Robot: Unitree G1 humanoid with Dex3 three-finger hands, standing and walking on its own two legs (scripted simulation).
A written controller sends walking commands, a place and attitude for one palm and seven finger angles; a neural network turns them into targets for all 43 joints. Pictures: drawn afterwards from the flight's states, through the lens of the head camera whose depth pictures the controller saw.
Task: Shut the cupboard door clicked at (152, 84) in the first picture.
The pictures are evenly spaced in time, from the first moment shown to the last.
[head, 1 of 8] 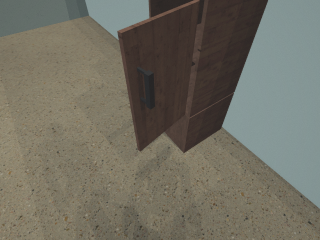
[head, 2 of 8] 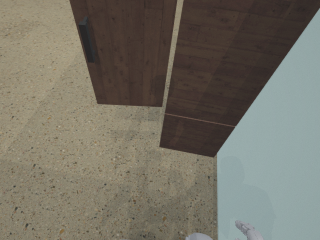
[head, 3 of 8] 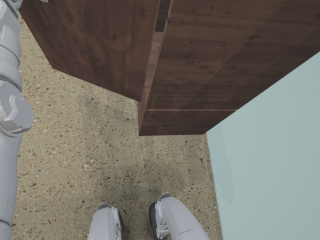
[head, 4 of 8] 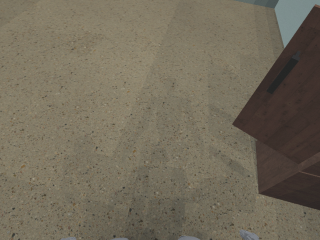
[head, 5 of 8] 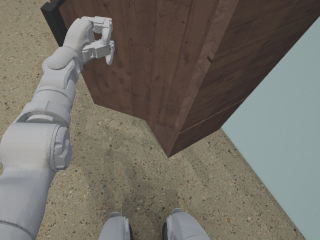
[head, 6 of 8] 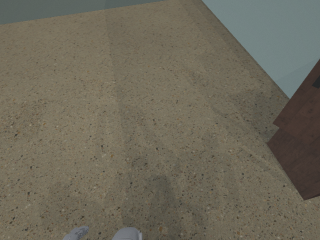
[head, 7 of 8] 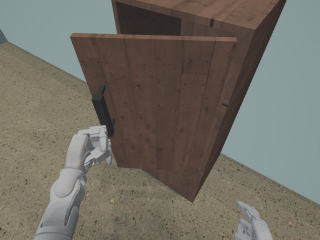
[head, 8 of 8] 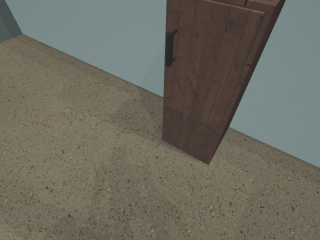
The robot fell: no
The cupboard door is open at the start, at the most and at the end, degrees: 100 100 0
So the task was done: yes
